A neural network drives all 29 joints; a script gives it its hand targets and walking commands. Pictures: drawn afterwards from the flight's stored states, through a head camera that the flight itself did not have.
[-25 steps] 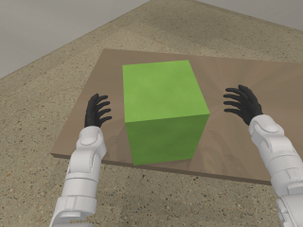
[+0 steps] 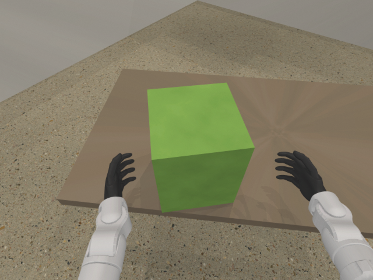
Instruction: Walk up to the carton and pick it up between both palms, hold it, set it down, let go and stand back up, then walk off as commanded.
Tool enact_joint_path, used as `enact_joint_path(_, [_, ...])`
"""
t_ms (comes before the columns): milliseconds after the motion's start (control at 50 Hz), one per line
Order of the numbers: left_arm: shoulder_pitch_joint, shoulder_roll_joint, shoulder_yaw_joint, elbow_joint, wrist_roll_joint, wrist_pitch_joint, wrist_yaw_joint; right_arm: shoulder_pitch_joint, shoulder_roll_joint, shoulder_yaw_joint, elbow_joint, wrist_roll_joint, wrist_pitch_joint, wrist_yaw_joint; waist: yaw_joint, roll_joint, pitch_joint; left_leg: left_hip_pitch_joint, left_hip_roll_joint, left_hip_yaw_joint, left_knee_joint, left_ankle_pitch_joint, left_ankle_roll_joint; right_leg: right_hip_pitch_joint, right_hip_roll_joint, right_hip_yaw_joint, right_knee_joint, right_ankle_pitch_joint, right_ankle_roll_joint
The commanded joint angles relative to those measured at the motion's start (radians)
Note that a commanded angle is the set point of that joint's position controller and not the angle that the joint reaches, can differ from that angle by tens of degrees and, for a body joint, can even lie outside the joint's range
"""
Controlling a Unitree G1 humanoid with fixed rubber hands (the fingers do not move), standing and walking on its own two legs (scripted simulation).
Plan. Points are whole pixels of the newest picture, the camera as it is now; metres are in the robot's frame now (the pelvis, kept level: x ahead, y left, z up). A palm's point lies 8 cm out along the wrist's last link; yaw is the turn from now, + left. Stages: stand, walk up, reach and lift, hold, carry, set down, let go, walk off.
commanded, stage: set down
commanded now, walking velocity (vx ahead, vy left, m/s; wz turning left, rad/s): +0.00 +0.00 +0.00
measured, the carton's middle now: (193, 149) +0.44 +0.03 +0.00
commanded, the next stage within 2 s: let go in 1.76 s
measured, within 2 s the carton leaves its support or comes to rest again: neither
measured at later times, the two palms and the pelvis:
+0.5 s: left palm (117, 218) +0.25 +0.19 -0.01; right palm (321, 224) +0.26 -0.24 +0.00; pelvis +0.00 +0.00 +0.00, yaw -1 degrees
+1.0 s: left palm (113, 241) +0.22 +0.19 -0.05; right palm (313, 248) +0.22 -0.23 -0.04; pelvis +0.02 +0.01 +0.00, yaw +0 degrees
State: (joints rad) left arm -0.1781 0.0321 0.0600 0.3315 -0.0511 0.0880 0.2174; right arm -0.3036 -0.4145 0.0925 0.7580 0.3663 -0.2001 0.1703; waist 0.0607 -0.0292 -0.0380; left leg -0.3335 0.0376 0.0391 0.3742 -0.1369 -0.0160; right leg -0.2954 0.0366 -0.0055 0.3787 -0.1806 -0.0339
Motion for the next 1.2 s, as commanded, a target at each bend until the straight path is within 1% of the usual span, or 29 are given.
enact_joint_path(0, [-0.266,0.02,-0.018,-0.245,0.015,-0.097,-0.009,-0.273,-0.191,-0.079,-0.196,0.002,-0.099,-0.003,-0.006,-0.051,-0.471,0.185,-0.043,-0.014,0.009,0.229,0.004,0.217,0.007,0.072,-0.008,0.346,-0.011])
enact_joint_path(40, [-0.212,0.036,-0.01,-0.222,-0.006,-0.123,-0.001,-0.247,-0.19,-0.068,-0.233,0.001,-0.099,0.012,0.016,-0.088,-0.449,0.128,-0.042,-0.006,0.001,0.178,0.014,0.216,0.001,0.078,-0.015,0.256,-0.002])
enact_joint_path(60, [-0.013,-0.022,-0.019,-0.17,0.035,-0.136,-0.007,-0.027,-0.176,-0.038,-0.15,0.0,-0.122,0.006,-0.007,-0.086,-0.377,0.183,-0.048,-0.008,-0.007,0.221,0.008,0.26,-0.001,0.08,-0.006,0.336,-0.001])
enact_joint_path(80, [-0.24,0.044,-0.004,-0.206,0.02,-0.123,-0.01,-0.275,-0.199,-0.06,-0.239,-0.015,-0.118,-0.006,0.009,-0.104,-0.419,0.167,-0.048,0.004,-0.004,0.197,0.011,0.218,0.002,0.085,0.004,0.333,0.002])
enact_joint_path(100, [-0.396,0.068,-0.049,-0.289,-0.035,-0.151,0.024,-0.418,-0.242,-0.102,-0.319,-0.001,-0.138,0.02,0.011,-0.067,-0.524,0.118,-0.044,0.006,0.009,0.166,0.012,0.169,0.011,0.065,0.003,0.261,0.0])
enact_joint_path(120, [-0.039,-0.01,-0.065,-0.182,0.001,-0.151,0.014,-0.085,-0.182,-0.062,-0.154,0.019,-0.131,0.023,-0.018,-0.05,-0.358,0.161,-0.046,-0.013,0.006,0.183,0.009,0.188,0.006,0.061,-0.019,0.258,0.005])
enact_joint_path(200, [-0.103,-0.002,-0.07,-0.249,0.042,-0.16,0.025,-0.117,-0.22,-0.061,-0.143,0.038,-0.155,0.031,0.0,0.009,-0.365,0.225,-0.03,-0.013,0.018,0.244,-0.017,0.126,0.023,0.053,-0.002,0.291,-0.024])
enact_joint_path(280, [-0.044,0.02,-0.048,-0.101,0.037,-0.165,0.006,-0.046,-0.172,-0.025,-0.133,0.012,-0.157,0.023,0.015,-0.107,-0.244,0.148,-0.044,0.003,-0.01,0.102,0.013,0.131,-0.008,0.099,-0.056,0.153,-0.001])
enact_joint_path(320, [0.0,0.021,-0.028,-0.142,0.045,-0.189,0.005,0.024,-0.167,-0.048,-0.155,0.007,-0.171,0.012,0.012,-0.116,-0.248,0.176,-0.038,0.009,-0.005,0.127,0.003,0.155,-0.012,0.107,-0.047,0.155,-0.004])
enact_joint_path(340, [-0.184,0.024,-0.067,-0.288,0.01,-0.214,0.037,-0.176,-0.234,-0.096,-0.238,0.027,-0.185,0.036,0.028,-0.034,-0.367,0.184,-0.025,-0.014,-0.002,0.146,-0.003,0.115,0.013,0.063,-0.011,0.175,-0.014])
enact_joint_path(360, [0.085,-0.017,-0.066,-0.038,0.05,-0.194,0.013,0.079,-0.166,-0.046,-0.038,0.019,-0.179,0.026,0.015,-0.055,-0.167,0.195,-0.042,0.004,-0.005,0.112,0.007,0.114,-0.004,0.091,-0.063,0.156,-0.013])
enact_joint_path(400, [-0.234,0.026,-0.089,-0.174,0.007,-0.2,0.022,-0.19,-0.221,-0.105,-0.172,0.009,-0.182,0.03,-0.045,-0.051,-0.287,0.214,-0.03,-0.014,0.005,0.07,0.007,0.038,0.006,0.06,-0.031,0.099,-0.005])
enact_joint_path(420, [-0.037,0.034,-0.067,-0.082,0.029,-0.21,0.003,-0.007,-0.149,-0.055,-0.136,-0.003,-0.182,0.022,-0.004,-0.065,-0.184,0.221,-0.036,0.004,-0.005,0.05,0.011,0.042,-0.008,0.074,-0.061,0.051,0.005])
enact_joint_path(440, [-0.036,0.01,-0.082,-0.1,0.03,-0.215,0.003,0.019,-0.131,-0.063,-0.12,0.001,-0.183,0.025,-0.02,-0.071,-0.205,0.218,-0.033,0.0,0.007,0.039,0.012,0.065,-0.014,0.084,-0.063,0.057,-0.012])
enact_joint_path(460, [-0.069,0.029,-0.054,-0.162,0.032,-0.238,0.019,-0.01,-0.131,-0.047,-0.192,0.009,-0.193,0.028,0.014,-0.062,-0.234,0.213,-0.036,-0.007,0.011,0.074,0.008,0.074,-0.009,0.086,-0.05,0.077,-0.008])
enact_joint_path(520, [-0.033,0.029,-0.071,-0.083,0.034,-0.242,0.015,0.033,-0.148,-0.066,-0.109,-0.007,-0.183,0.03,0.0,-0.062,-0.193,0.23,-0.03,-0.015,0.006,0.024,0.009,0.04,-0.024,0.103,-0.06,-0.013,-0.011])
enact_joint_path(600, [0.005,0.035,-0.065,-0.178,0.008,-0.283,0.023,0.059,-0.148,-0.083,-0.204,-0.014,-0.224,0.018,-0.001,-0.064,-0.268,0.224,-0.036,-0.004,0.012,0.096,-0.007,0.114,-0.017,0.079,-0.026,0.134,-0.001])
enact_joint_path(640, [-0.017,0.05,-0.059,-0.121,0.045,-0.285,0.02,0.057,-0.144,-0.085,-0.128,-0.027,-0.221,0.013,-0.007,-0.013,-0.196,0.218,-0.031,-0.016,0.012,0.031,-0.008,0.065,-0.021,0.083,-0.034,0.049,-0.001])
enact_joint_path(660, [0.058,0.042,-0.057,-0.048,0.048,-0.271,0.005,0.13,-0.086,-0.054,-0.132,-0.027,-0.213,0.007,0.01,-0.06,-0.142,0.215,-0.036,0.004,0.006,0.04,0.001,0.079,-0.025,0.093,-0.065,0.038,0.002])
enact_joint_path(680, [0.026,0.054,-0.061,-0.171,0.029,-0.291,0.019,0.09,-0.111,-0.079,-0.227,-0.024,-0.232,0.012,0.022,-0.047,-0.252,0.231,-0.027,-0.01,0.019,0.058,-0.006,0.089,-0.026,0.099,-0.051,0.031,-0.007])
enact_joint_path(800, [0.118,0.029,-0.098,-0.028,0.033,-0.265,-0.004,0.166,-0.088,-0.066,-0.114,-0.036,-0.224,-0.006,-0.025,-0.03,-0.122,0.278,-0.025,-0.035,0.035,0.086,-0.009,0.059,-0.005,0.057,-0.04,0.074,-0.003])
enact_joint_path(840, [0.139,0.042,-0.091,-0.18,0.026,-0.285,0.007,0.186,-0.091,-0.101,-0.223,-0.053,-0.254,-0.006,-0.013,-0.005,-0.22,0.32,-0.03,-0.026,0.038,0.133,-0.02,0.073,-0.012,0.048,-0.04,0.145,0.001])
enact_joint_path(880, [0.185,0.04,-0.082,-0.144,0.048,-0.283,0.01,0.253,-0.08,-0.095,-0.149,-0.068,-0.24,-0.002,-0.011,0.018,-0.181,0.313,-0.03,-0.026,0.019,0.177,-0.023,0.076,0.0,0.03,-0.033,0.176,0.0])
enact_joint_path(920, [0.265,0.041,-0.073,0.022,0.058,-0.244,-0.041,0.282,-0.034,-0.049,-0.109,-0.087,-0.216,-0.035,-0.04,-0.053,-0.093,0.271,-0.043,-0.005,0.025,0.157,-0.016,0.145,-0.014,0.051,-0.049,0.25,0.002])
enact_joint_path(940, [0.24,0.06,-0.039,-0.107,0.068,-0.264,-0.023,0.274,-0.073,-0.082,-0.187,-0.079,-0.234,-0.018,-0.005,-0.025,-0.143,0.297,-0.036,-0.02,0.014,0.186,-0.015,0.147,-0.001,0.032,-0.041,0.209,0.007])
enact_joint_path(1040, [0.296,0.068,-0.071,-0.12,0.03,-0.284,-0.05,0.307,-0.036,-0.071,-0.172,-0.093,-0.244,-0.041,-0.034,-0.05,-0.121,0.325,-0.038,-0.018,0.029,0.245,-0.018,0.14,0.009,0.013,-0.029,0.283,0.009])
enact_joint_path(1060, [0.335,0.07,-0.054,-0.159,0.041,-0.298,-0.044,0.327,-0.044,-0.072,-0.214,-0.084,-0.26,-0.033,-0.03,0.003,-0.148,0.341,-0.033,-0.026,0.043,0.31,-0.028,0.168,0.006,0.009,-0.031,0.363,-0.002])
enact_joint_path(1140, [0.311,0.111,-0.053,-0.017,0.028,-0.255,-0.096,0.337,0.025,-0.059,-0.133,-0.141,-0.218,-0.072,-0.043,-0.043,-0.042,0.264,-0.056,0.007,0.01,0.145,-0.008,0.163,-0.033,0.048,-0.069,0.264,0.02])
enact_joint_path(1180, [0.299,0.138,-0.037,-0.097,0.045,-0.254,-0.091,0.325,0.016,-0.072,-0.193,-0.153,-0.22,-0.074,-0.013,-0.043,-0.066,0.313,-0.052,0.007,-0.006,0.187,-0.003,0.161,-0.024,0.019,-0.062,0.298,0.029])
